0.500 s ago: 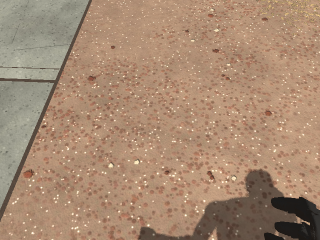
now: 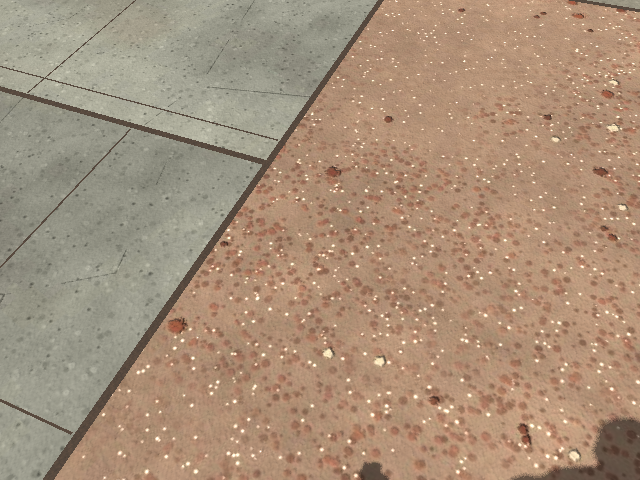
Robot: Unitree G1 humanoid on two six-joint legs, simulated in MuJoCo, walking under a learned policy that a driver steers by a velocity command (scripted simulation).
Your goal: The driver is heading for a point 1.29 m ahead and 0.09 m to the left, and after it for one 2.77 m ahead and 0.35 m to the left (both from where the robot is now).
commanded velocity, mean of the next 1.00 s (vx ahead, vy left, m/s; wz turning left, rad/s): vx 0.11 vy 0.00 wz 0.18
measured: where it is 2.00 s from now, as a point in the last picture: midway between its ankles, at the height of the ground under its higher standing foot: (436, 343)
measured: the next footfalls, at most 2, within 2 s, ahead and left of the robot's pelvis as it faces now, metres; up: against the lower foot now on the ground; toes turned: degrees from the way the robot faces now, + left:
left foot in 0.22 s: +0.05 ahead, +0.17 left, +0.00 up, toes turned +16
right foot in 0.62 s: +0.15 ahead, -0.04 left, +0.00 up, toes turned +23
